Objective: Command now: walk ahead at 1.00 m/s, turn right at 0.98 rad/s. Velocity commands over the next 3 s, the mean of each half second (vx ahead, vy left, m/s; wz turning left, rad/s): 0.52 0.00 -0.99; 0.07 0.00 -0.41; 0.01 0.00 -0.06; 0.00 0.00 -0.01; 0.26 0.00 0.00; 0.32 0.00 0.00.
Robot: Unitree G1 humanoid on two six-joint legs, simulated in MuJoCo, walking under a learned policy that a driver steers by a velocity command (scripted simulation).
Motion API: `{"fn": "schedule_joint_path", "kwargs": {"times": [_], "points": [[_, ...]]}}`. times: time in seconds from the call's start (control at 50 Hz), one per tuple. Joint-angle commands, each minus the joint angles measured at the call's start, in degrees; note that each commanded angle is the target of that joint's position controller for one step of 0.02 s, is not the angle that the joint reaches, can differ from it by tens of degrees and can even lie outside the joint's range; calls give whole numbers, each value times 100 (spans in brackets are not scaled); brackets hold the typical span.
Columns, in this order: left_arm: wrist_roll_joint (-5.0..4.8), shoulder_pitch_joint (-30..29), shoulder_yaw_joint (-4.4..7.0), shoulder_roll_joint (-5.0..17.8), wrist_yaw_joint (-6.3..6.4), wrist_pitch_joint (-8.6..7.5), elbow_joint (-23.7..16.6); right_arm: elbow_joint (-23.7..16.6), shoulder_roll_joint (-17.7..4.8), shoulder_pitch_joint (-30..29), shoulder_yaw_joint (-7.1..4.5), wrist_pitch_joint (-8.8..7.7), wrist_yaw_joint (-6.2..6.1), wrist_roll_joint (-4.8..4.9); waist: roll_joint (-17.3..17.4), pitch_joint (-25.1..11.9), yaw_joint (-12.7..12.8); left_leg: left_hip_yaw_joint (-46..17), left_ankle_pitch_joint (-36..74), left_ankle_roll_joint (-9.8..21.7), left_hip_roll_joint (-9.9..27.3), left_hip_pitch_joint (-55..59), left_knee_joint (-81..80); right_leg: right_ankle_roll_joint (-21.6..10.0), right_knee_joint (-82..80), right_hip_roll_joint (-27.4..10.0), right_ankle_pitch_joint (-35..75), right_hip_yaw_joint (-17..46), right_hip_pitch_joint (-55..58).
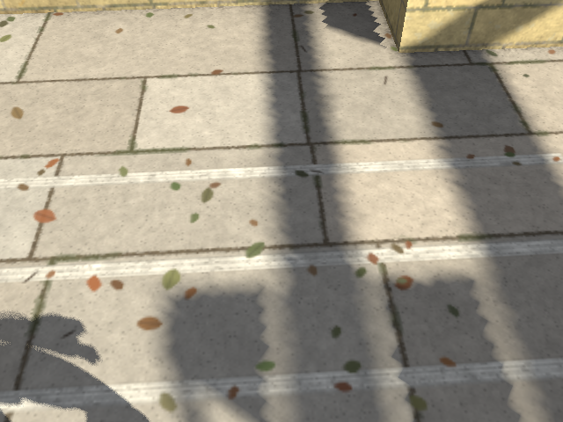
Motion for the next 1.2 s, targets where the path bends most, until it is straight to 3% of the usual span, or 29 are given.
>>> {"fn": "schedule_joint_path", "kwargs": {"times": [0.02,0.12,0.14,0.18,0.2,0.22,0.24,0.26,0.28,0.3,0.34,0.38,0.42,0.48,0.58,0.6,0.62,0.64,0.66,0.7,0.76,0.9,0.94,0.96,1.0,1.02,1.06,1.14,1.2], "points": [[65,-732,-333,-613,-294,160,-1006,70,-66,276,43,-325,-10,82,275,667,135,-1870,865,661,1783,1163,-1919,70,78,-751,146,315,-2363],[224,-1412,-426,-415,-326,201,-1308,550,-293,391,39,-305,-47,216,404,1237,197,567,4277,141,784,934,-2328,132,-2701,-379,891,-830,-1427],[158,-1192,-454,-444,-340,205,-1080,541,-318,298,39,-263,-94,235,288,941,207,1040,5213,9,399,746,-2187,60,-3353,27,1159,-1358,-295],[173,-833,-451,-346,-420,136,-1032,579,-972,684,-107,-281,-225,288,786,632,441,912,7701,-158,773,812,-953,-9,-4372,435,1409,-1805,1062],[220,-34,-349,-174,-397,106,-791,530,-1167,631,-175,-236,-267,359,940,215,840,821,7661,-174,903,633,98,-150,-4754,558,1665,-1571,2088],[196,1167,-174,146,-307,66,-387,335,-1229,328,-225,-162,-265,382,932,-385,1349,696,6867,-198,970,137,1600,-419,-5037,554,2084,-1073,3493],[99,1585,-22,421,-141,24,-151,264,-1097,209,-270,-70,-178,376,220,-504,1461,841,2369,-227,252,-748,3810,-797,-5674,139,3033,-327,4420],[-4,1335,104,914,15,52,-252,-32,-415,356,-127,36,-106,223,-566,-613,957,837,-1597,-177,-333,-2053,5971,-1026,-4661,-860,7046,772,5054],[91,1332,208,1197,29,98,-467,-472,-624,821,-100,97,-127,357,-378,-2337,817,-405,-1453,-343,-265,-2930,7171,-2250,-5016,-2098,8299,2631,6578],[3,902,223,1035,140,200,-680,-544,-786,672,-24,111,-143,285,302,-2564,730,-746,-763,-260,-28,-2985,6901,-2300,-5686,-2081,6605,3268,6174],[-60,254,47,433,246,249,-669,-570,-788,226,-7,189,-124,95,1091,-882,249,-823,-699,-283,254,-2826,5660,-2051,-6589,-1518,4309,2978,3842],[-83,129,-52,225,225,192,-508,-579,-732,243,7,453,-180,16,1198,5,-137,-821,-871,-400,438,-2037,4462,-1743,-6720,-1198,5144,2235,2002],[0,66,-30,307,164,140,-388,-651,-571,68,69,568,-222,71,1151,-60,-208,-774,-568,-430,459,-1332,3216,-1435,-6453,-753,5619,1765,1209],[32,-100,38,365,116,193,-317,-794,-266,-245,223,558,-179,188,459,-565,-172,-691,742,-182,110,-366,1892,-853,-6097,-135,4935,1412,882],[-36,-61,36,175,60,352,-289,-760,-410,-281,190,471,-195,218,-73,-289,-187,-600,1923,-21,-227,778,-344,-101,-5301,227,2433,1738,925],[-53,215,-6,-18,75,316,-256,-724,-603,-189,128,387,-214,133,140,-114,-130,-889,2422,143,192,1115,-701,154,-4715,403,1482,1621,751],[-70,678,-99,-385,109,271,-354,-825,-994,-84,67,348,-253,70,1278,-329,68,-2305,4625,611,1858,1721,-670,427,-3194,867,-1246,866,171],[-13,1157,-13,-41,131,275,-416,-817,-1179,-62,-25,434,-211,127,2182,-1082,226,-3752,5485,1597,2747,1777,-1075,577,-2289,1168,-2551,141,27],[165,1055,21,152,120,316,-261,-929,-982,-329,-19,501,-212,223,1564,-930,242,-3919,4388,1770,2476,1516,-1229,658,-1498,757,-2152,227,-88],[88,449,10,99,79,468,-233,-926,-530,-785,83,587,-219,182,777,-340,246,-2566,2913,1385,1651,806,-1286,791,-1245,571,-1299,344,63],[-13,415,-63,-28,14,648,-237,-783,-597,-853,31,582,-156,151,1027,-181,294,-1586,3049,1223,1152,359,-1385,834,-1390,610,-944,209,474],[-50,130,-297,-253,4,687,-248,-438,-696,-488,-69,692,-60,151,1589,-15,28,-1492,759,1275,1106,198,-1816,492,-4463,280,-1505,-303,1705],[-32,498,-332,-309,2,608,-64,-303,-786,-316,-120,822,-38,230,1486,131,183,-1369,581,1100,980,-160,-1637,255,-5956,283,-432,-546,2503],[30,521,-353,-283,14,542,-26,-209,-769,-77,-135,851,-31,259,1235,292,178,-1257,445,824,857,-541,-1482,116,-6631,215,44,-326,2864],[109,62,-293,387,58,427,-316,-521,-205,-105,-1,787,-13,279,-1008,443,13,-153,-729,192,-222,-1345,-221,-471,-7607,-2122,-15,2485,2317],[163,5,-333,134,108,384,-230,-458,-451,-517,-62,826,-37,266,-700,664,239,-580,-595,197,101,-463,373,-700,-7561,-2057,161,2116,1278],[124,-509,-465,-236,163,277,-167,-302,-332,-415,-52,830,30,306,-576,708,-128,-481,53,249,-46,3,564,-420,-7338,-1321,711,1224,1199],[-28,-68,-473,-264,212,186,38,-50,-232,-139,-8,790,-25,297,-461,238,-30,-261,103,188,-180,231,-307,-338,-6445,-1056,3308,759,2406],[-46,109,-492,-371,251,157,100,15,-430,-79,1,707,-121,236,-109,7,-10,-815,1977,202,361,1377,-1208,89,-6245,-853,2077,823,2000]]}}
Next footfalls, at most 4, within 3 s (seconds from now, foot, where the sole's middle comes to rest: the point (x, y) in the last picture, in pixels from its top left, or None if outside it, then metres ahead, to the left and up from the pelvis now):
0.24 right None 0.43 -0.03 -0.76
0.60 left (261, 362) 0.66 0.08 -0.76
0.98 right None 0.44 0.00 -0.76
1.20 left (237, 384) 0.61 0.14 -0.76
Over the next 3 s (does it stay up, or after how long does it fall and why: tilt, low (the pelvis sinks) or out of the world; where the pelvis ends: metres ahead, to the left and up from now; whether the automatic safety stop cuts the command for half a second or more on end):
stays up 0.69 -0.07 0.01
